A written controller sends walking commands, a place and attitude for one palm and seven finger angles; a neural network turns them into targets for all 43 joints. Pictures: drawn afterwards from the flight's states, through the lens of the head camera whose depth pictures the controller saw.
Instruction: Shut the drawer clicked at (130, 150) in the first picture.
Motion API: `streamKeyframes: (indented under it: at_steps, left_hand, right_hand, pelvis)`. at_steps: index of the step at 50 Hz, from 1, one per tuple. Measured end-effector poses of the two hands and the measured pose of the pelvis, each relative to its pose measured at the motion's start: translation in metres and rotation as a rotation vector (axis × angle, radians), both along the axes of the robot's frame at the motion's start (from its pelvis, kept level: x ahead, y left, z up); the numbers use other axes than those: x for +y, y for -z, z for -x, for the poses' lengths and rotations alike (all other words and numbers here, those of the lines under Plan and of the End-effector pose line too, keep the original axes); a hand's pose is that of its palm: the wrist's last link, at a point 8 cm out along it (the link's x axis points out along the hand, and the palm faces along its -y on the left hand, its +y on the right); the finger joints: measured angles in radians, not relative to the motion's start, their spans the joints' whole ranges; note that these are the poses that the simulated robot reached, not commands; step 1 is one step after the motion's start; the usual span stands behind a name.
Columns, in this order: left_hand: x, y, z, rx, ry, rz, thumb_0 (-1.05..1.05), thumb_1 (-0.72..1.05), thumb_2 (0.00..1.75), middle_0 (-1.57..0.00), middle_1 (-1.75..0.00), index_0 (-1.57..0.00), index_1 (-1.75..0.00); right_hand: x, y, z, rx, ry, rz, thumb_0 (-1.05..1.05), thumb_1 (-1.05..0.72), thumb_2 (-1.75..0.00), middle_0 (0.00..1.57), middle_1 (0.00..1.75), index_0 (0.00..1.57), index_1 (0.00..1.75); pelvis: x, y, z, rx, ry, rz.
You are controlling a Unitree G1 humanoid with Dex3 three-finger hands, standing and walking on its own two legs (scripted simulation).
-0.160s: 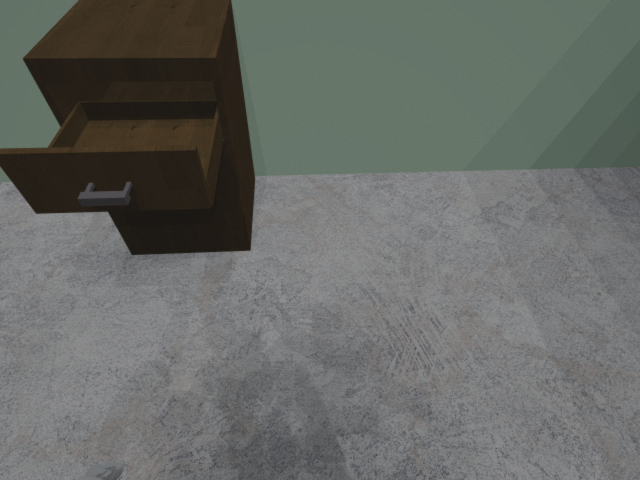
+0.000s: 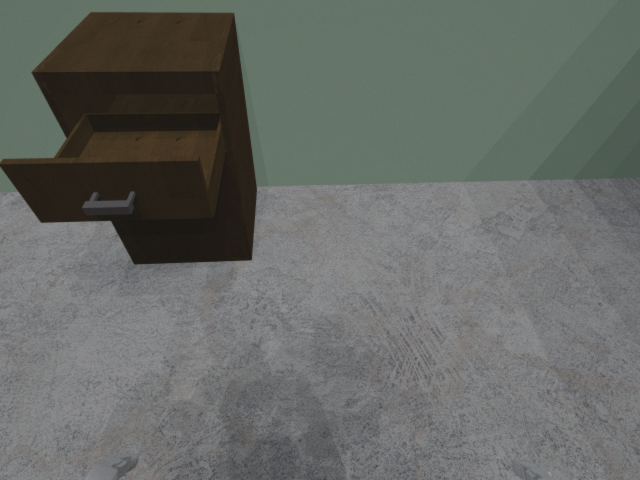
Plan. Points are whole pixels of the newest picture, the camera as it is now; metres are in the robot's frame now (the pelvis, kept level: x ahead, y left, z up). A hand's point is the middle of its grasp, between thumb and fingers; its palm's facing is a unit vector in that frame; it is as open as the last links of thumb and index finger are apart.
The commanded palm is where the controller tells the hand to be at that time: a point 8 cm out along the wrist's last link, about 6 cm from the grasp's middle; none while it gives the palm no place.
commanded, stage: stand and wait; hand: left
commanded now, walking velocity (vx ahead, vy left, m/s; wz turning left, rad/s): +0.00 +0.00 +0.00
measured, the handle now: (111, 201) +0.69 +0.53 -0.14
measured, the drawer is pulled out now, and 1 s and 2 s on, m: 0.30 0.30 0.30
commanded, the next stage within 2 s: look at it before walking up in 0.66 s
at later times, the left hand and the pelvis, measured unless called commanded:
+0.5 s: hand out of the picture +0.05 +0.22 -0.15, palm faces -0.03 -0.94 -0.33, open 7.4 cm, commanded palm none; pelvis -0.01 -0.02 +0.01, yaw +0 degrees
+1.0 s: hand out of the picture +0.05 +0.21 -0.15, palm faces -0.04 -0.95 -0.32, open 7.4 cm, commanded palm none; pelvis -0.03 -0.03 +0.01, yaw -1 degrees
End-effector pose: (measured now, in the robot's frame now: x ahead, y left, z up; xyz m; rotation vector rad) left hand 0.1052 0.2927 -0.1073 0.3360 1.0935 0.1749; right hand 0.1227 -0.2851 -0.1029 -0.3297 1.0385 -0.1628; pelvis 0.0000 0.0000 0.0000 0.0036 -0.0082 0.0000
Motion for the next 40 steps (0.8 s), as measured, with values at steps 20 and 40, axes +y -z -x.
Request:
streamKeyframes:
  at_steps: [20,40]
  left_hand:
    - [-0.022,0.009,0.048,0.121,-0.039,0.021,0.0,0.9,0.9,-0.21,-0.3,-0.21,-0.3]
    - [-0.033,0.005,0.055,0.103,-0.024,0.022,0.0,0.9,0.9,-0.21,-0.3,-0.21,-0.3]
  right_hand:
    - [-0.018,0.012,0.05,0.14,0.05,-0.011,0.01,-0.9,-0.9,0.2,0.3,0.2,0.3]
    - [-0.028,0.014,0.086,0.175,0.081,-0.022,0.01,-0.9,-0.9,0.2,0.3,0.2,0.3]
  pelvis:
    - [-0.017,-0.005,0.008,-0.012,0.003,-0.001]
    - [-0.026,-0.007,0.023,-0.022,0.012,0.0]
